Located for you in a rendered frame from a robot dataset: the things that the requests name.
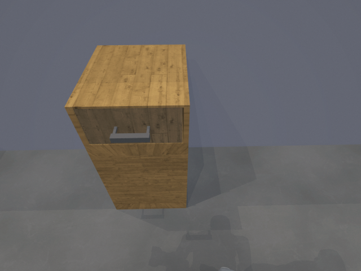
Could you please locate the handle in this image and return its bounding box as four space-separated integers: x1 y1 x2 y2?
109 126 150 143

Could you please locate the drawer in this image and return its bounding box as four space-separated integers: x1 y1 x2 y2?
73 107 182 144

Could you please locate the cabinet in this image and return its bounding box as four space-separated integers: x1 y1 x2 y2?
65 45 190 209

